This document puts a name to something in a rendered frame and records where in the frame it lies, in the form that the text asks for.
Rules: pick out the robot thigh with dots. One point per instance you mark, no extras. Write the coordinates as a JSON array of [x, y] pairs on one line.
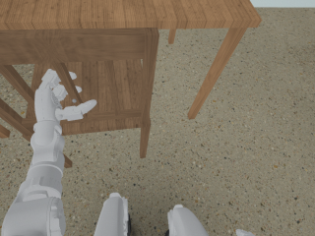
[[183, 222], [112, 218]]

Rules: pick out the left robot forearm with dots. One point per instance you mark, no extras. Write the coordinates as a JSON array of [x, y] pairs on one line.
[[47, 165]]

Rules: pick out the left robot thigh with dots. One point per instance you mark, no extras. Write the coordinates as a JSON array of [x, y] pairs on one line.
[[112, 218]]

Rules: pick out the chair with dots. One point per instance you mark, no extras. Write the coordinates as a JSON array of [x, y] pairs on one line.
[[107, 63]]

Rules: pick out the robot left hand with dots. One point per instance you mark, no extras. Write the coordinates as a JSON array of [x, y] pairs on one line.
[[47, 100]]

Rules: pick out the right robot thigh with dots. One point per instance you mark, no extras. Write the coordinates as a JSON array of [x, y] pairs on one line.
[[183, 222]]

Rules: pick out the robot left upper arm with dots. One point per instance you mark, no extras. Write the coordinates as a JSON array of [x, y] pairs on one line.
[[40, 217]]

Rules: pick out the table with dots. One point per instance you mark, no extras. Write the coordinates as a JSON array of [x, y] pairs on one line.
[[172, 15]]

